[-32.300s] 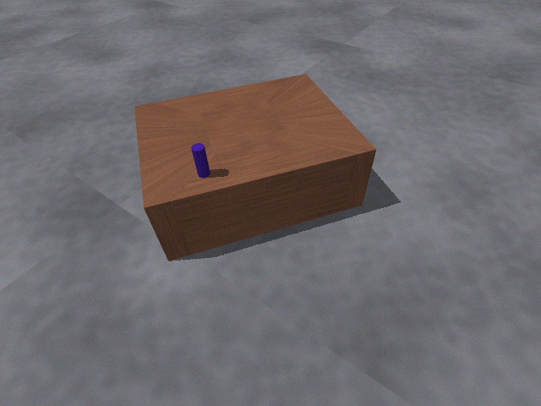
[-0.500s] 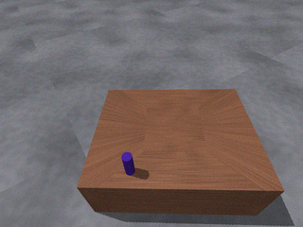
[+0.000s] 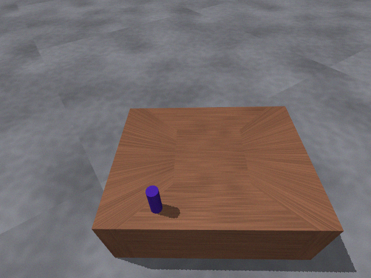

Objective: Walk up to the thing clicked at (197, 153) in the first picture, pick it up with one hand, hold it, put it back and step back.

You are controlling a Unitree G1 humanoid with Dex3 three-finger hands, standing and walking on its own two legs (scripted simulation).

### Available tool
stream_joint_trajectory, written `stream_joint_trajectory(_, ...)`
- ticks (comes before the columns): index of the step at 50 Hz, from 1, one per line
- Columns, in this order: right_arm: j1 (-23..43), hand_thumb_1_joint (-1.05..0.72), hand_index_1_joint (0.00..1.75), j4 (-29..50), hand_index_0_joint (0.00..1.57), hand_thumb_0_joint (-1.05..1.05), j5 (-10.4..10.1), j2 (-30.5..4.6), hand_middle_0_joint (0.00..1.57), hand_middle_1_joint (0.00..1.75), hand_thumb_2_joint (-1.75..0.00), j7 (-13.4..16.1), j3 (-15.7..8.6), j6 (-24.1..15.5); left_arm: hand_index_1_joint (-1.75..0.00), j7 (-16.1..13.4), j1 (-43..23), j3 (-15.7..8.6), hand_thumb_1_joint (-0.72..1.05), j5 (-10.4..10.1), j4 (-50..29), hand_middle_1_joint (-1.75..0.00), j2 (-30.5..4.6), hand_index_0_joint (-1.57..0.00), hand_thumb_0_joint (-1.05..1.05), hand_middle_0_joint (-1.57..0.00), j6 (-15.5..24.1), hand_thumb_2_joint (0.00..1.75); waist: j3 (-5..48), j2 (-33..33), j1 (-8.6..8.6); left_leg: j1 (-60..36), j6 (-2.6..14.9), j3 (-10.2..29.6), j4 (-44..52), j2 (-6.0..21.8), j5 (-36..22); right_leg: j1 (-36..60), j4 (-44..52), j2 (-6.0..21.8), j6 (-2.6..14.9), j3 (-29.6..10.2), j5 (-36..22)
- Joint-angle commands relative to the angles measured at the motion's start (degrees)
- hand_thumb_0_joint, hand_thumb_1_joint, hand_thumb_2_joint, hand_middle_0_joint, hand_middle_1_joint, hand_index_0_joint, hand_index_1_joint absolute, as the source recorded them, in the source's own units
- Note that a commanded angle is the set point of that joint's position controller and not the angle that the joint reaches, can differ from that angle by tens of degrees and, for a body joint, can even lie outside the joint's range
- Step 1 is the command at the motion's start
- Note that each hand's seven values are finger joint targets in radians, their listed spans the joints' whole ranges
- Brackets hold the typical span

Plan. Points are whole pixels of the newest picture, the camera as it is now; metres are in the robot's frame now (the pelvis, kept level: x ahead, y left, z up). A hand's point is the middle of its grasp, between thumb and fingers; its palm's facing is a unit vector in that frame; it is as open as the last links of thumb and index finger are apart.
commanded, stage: stand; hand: left
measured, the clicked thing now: (154, 200) +0.51 +0.18 -0.35
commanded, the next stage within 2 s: step back in 1.24 s
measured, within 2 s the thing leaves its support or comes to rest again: neither
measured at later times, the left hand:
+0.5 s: hand out of the picture +0.09 +0.24 -0.15, palm faces +0.00 -0.94 -0.34, open 7.4 cm
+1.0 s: hand out of the picture +0.09 +0.24 -0.15, palm faces -0.02 -0.94 -0.34, open 7.4 cm
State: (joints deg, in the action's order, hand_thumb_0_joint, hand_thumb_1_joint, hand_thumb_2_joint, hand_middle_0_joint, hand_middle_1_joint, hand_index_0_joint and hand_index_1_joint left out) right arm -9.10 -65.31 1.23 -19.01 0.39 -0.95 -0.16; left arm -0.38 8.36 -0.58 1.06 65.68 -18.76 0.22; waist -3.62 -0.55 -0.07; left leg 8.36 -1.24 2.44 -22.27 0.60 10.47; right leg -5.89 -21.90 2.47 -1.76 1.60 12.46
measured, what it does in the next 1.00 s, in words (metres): stands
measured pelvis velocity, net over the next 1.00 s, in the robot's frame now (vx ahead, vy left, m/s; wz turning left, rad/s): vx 0.02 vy -0.01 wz -0.01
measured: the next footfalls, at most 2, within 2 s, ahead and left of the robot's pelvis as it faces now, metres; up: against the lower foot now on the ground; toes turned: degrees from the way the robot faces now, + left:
right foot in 1.90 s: -0.03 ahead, -0.07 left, +0.00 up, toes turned +0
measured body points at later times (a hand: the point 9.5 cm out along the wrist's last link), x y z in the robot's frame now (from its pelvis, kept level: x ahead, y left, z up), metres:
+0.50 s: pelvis +0.02 +0.00 +0.00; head +0.02 -0.01 +0.45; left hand +0.09 +0.29 -0.13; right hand +0.09 -0.30 -0.13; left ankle +0.02 +0.13 -0.74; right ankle +0.00 -0.14 -0.74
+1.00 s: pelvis +0.02 -0.01 +0.00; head +0.03 -0.01 +0.45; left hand +0.09 +0.29 -0.13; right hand +0.08 -0.30 -0.13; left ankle +0.02 +0.13 -0.74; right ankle +0.00 -0.14 -0.74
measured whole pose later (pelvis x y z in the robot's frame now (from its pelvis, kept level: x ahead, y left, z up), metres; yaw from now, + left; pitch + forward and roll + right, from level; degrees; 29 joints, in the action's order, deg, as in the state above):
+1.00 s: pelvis +0.02 -0.01 +0.00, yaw -1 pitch -2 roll +0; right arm -6.4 -65.7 0.9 -19.5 0.3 -0.3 -0.5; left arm 0.0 6.6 -0.7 0.7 65.3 -19.1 0.4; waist -3.3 -0.4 0.1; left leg 6.4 -1.7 2.0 -18.8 1.1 10.0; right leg -4.4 -19.0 2.0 -1.4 1.3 12.1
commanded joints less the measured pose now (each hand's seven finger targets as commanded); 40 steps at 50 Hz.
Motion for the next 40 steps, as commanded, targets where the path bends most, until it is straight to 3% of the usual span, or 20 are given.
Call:
stream_joint_trajectory(1,2.54,-0.90,0.30,3.20,0.20,0.00,-0.24,-11.39,0.20,0.30,-0.90,0.66,-1.89,-1.27,-0.30,-0.89,-2.89,-2.30,0.90,-0.16,-2.72,-0.30,-12.10,-0.20,0.00,-0.20,1.36,0.90,2.92,0.17,-0.27,0.59,2.22,4.53,4.97,5.16,-3.99,0.22,4.62,4.80,2.51,-4.67,-3.88)
stream_joint_trajectory(5,2.57,-0.90,0.30,2.94,0.20,0.00,-0.30,-11.55,0.20,0.30,-0.90,0.61,-1.77,-1.11,-0.30,-0.82,-3.25,-2.20,0.90,-0.19,-2.37,-0.30,-12.00,-0.20,0.00,-0.20,1.48,0.90,2.51,0.85,-0.04,0.26,2.19,4.32,4.97,5.25,-4.77,-0.01,5.55,4.76,2.24,-4.54,-3.83)
stream_joint_trajectory(8,2.96,-0.90,0.30,2.80,0.20,0.00,-0.34,-11.70,0.20,0.30,-0.90,0.70,-1.69,-1.21,-0.30,-0.82,-3.19,-2.22,0.90,-0.28,-2.28,-0.30,-11.78,-0.20,0.00,-0.20,1.56,0.90,3.80,0.60,-0.31,-1.14,2.14,3.95,4.23,5.54,-9.45,1.22,5.23,5.04,2.19,-4.49,-8.42)
stream_joint_trajectory(13,3.62,-0.90,0.30,2.66,0.20,0.00,-0.31,-11.90,0.20,0.30,-0.90,0.86,-1.77,-1.28,-0.30,-0.81,-4.00,-2.41,0.90,-0.31,-2.25,-0.30,-12.06,-0.20,0.00,-0.20,1.28,0.90,3.84,0.22,-0.34,-0.90,1.77,3.84,5.30,5.66,-9.62,1.54,5.08,4.76,2.18,-4.11,-7.77)
stream_joint_trajectory(20,4.45,-0.90,0.30,2.97,0.20,0.00,-0.33,-12.15,0.20,0.30,-0.90,0.86,-1.75,-1.41,-0.30,-0.83,-4.22,-2.50,0.90,-0.35,-2.53,-0.30,-11.84,-0.20,0.00,-0.20,1.47,0.90,5.07,0.32,-0.33,-2.64,1.94,3.24,4.03,6.06,-14.39,2.51,4.84,5.14,1.90,-3.94,-12.98)
stream_joint_trajectory(27,4.73,-0.90,0.30,2.93,0.20,0.00,-0.43,-12.10,0.20,0.30,-0.90,0.71,-1.67,-1.21,-0.30,-0.78,-4.70,-2.46,0.90,-0.25,-2.71,-0.30,-11.91,-0.20,0.00,-0.20,1.39,0.90,4.06,0.28,-0.04,-1.57,1.64,3.27,5.24,5.99,-10.08,1.95,5.89,5.06,1.97,-3.97,-8.74)
stream_joint_trajectory(31,5.15,-0.90,0.30,3.03,0.20,0.00,-0.40,-11.92,0.20,0.30,-0.90,0.63,-1.71,-1.24,-0.30,-0.76,-4.65,-2.44,0.90,-0.12,-2.83,-0.30,-12.22,-0.20,0.00,-0.20,1.42,0.90,4.60,1.28,0.06,-2.71,1.56,3.37,5.25,6.10,-11.29,1.29,5.95,4.86,2.13,-3.67,-9.45)
stream_joint_trajectory(33,4.75,-0.90,0.30,2.77,0.20,0.00,-0.44,-12.42,0.20,0.30,-0.90,0.60,-1.69,-1.20,-0.30,-0.70,-4.78,-2.48,0.90,-0.26,-2.98,-0.30,-12.34,-0.20,0.00,-0.20,1.44,0.90,4.21,0.01,0.16,-1.67,1.58,3.19,5.71,5.93,-9.12,1.82,6.23,4.87,2.16,-4.11,-7.93)
stream_joint_trajectory(36,5.35,-0.90,0.30,2.92,0.20,0.00,-0.43,-12.30,0.20,0.30,-0.90,0.55,-1.79,-1.25,-0.30,-0.68,-4.42,-2.36,0.90,-0.30,-3.14,-0.30,-12.24,-0.20,0.00,-0.20,1.55,0.90,5.10,0.61,-0.06,-2.86,1.66,3.16,5.06,6.24,-11.44,1.92,5.86,5.20,2.34,-4.24,-10.16)
stream_joint_trajectory(40,5.27,-0.90,0.30,2.84,0.20,0.00,-0.42,-12.22,0.20,0.30,-0.90,0.45,-1.69,-1.11,-0.30,-0.58,-4.44,-2.42,0.90,-0.15,-3.19,-0.30,-12.64,-0.20,0.00,-0.20,1.40,0.90,3.88,-0.10,0.08,-1.56,1.57,3.22,6.26,5.91,-6.86,1.05,6.42,4.88,2.31,-4.15,-5.78)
